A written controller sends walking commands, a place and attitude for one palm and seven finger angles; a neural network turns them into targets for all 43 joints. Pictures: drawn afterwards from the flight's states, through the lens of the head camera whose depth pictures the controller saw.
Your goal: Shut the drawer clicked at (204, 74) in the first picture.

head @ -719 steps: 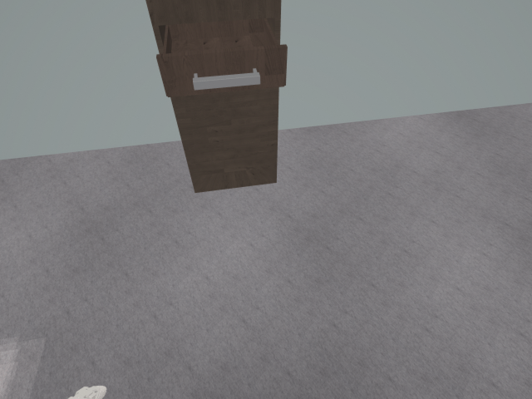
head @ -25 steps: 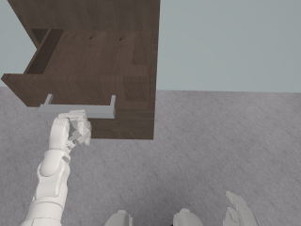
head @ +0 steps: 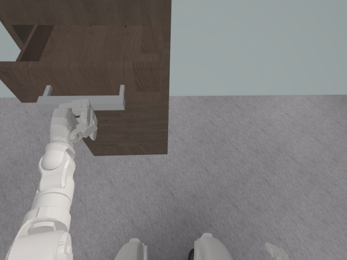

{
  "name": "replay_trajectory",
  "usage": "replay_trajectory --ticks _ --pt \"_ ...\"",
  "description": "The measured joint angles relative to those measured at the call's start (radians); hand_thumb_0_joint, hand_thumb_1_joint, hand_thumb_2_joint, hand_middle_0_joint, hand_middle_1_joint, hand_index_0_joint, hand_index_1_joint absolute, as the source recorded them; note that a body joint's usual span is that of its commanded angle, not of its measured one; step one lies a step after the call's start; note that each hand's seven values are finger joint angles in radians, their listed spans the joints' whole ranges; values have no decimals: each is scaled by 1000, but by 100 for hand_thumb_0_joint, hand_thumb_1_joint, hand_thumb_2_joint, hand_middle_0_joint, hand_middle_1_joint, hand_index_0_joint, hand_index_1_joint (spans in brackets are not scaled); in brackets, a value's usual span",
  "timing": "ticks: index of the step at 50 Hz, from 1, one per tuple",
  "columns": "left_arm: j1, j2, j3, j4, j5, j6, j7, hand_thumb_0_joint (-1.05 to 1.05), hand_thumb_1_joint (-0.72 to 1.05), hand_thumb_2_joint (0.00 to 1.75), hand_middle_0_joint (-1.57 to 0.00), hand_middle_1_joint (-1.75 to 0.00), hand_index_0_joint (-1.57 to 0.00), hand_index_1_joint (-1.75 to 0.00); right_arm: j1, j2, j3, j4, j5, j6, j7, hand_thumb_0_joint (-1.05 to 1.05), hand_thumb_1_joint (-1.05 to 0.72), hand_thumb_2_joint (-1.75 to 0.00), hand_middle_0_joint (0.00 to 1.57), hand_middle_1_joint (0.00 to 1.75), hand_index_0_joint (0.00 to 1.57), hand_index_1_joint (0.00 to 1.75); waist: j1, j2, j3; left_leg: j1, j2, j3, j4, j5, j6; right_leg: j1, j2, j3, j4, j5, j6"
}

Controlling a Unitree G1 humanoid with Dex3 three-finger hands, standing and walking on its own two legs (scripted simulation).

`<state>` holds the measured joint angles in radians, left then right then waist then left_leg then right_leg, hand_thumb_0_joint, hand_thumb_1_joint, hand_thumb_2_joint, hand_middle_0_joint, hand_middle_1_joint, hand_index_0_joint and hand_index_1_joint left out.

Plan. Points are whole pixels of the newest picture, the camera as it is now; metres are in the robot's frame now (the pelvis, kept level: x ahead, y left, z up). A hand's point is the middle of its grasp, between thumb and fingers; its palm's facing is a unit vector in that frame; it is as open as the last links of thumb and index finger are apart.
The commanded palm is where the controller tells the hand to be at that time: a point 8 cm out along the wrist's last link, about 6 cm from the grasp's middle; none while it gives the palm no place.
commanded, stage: push the drawer shut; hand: left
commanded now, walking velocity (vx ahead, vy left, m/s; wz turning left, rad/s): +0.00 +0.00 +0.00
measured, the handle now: (84, 96) +0.49 +0.22 +0.05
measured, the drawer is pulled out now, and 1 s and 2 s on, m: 0.16 0.03 0.00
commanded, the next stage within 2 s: pull the fist back off the drawer in 1.62 s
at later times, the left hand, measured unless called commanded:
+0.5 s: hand (98, 102) +0.47 +0.18 +0.05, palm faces +0.03 -1.00 -0.03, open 3.2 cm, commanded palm +0.45 +0.23 +0.05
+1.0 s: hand (101, 83) +0.53 +0.19 +0.05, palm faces +0.03 -1.00 -0.02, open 3.1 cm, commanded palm +0.52 +0.23 +0.05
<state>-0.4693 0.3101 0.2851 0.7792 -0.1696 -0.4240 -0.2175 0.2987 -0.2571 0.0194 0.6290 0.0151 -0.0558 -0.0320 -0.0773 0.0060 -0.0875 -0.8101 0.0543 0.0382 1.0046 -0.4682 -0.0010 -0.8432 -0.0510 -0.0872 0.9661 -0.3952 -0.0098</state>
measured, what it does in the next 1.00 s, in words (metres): stands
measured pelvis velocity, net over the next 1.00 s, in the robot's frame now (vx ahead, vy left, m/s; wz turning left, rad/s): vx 0.00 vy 0.01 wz -0.03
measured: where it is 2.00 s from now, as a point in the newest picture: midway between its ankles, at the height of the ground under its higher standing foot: outside the picture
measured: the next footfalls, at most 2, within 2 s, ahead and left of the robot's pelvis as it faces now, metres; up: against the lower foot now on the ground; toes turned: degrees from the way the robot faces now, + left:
none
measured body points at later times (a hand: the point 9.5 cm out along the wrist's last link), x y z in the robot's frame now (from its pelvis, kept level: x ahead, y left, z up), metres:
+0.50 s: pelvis +0.00 +0.01 -0.01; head +0.11 +0.02 +0.43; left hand +0.46 +0.24 +0.05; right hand +0.04 -0.26 -0.13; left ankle +0.01 +0.12 -0.67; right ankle +0.04 -0.12 -0.67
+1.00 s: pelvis +0.00 +0.01 -0.01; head +0.15 +0.03 +0.41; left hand +0.53 +0.24 +0.05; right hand -0.01 -0.25 -0.12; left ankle +0.01 +0.12 -0.67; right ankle +0.04 -0.12 -0.67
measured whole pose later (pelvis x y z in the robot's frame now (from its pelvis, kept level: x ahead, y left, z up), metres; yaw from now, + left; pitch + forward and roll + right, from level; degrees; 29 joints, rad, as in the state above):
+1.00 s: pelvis +0.00 +0.01 -0.01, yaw -2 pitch +23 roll -3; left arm -0.94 0.52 0.43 1.19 -0.05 -0.42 -0.20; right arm 0.38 -0.27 0.04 0.63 -0.04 0.05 0.00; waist -0.20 0.02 -0.09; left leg -1.00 0.08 0.04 1.08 -0.49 0.01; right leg -1.02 -0.03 -0.08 1.00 -0.39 0.00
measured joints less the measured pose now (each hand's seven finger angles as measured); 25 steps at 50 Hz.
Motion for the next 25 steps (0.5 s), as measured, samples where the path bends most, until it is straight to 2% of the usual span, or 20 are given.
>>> replay_trajectory --ticks 25 --pt "-267 75 68 262 59 -33 29 1 85 91 -140 -160 -140 -160 25 3 7 12 -28 54 24 1 -90 -90 20 30 21 29 -49 4 -9 -100 5 6 47 -10 11 -96 5 9 29 6 8"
